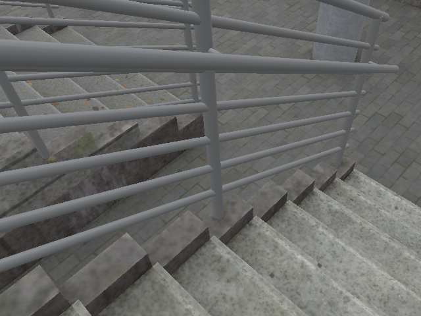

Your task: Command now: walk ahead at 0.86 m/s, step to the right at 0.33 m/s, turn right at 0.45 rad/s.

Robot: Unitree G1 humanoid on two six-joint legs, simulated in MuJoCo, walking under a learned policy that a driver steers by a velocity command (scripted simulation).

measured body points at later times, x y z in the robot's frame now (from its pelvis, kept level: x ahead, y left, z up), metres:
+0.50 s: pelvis +0.34 -0.11 -0.13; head +0.33 -0.13 +0.31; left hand +0.45 +0.14 -0.25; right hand +0.39 -0.39 -0.27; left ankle +0.49 +0.04 -0.83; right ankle +0.19 -0.10 -0.81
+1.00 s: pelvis +0.67 -0.30 -0.36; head +0.69 -0.33 +0.09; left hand +1.00 -0.29 -0.45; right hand +0.39 -0.39 -0.49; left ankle +0.62 -0.10 -0.99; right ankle +0.68 -0.44 -1.05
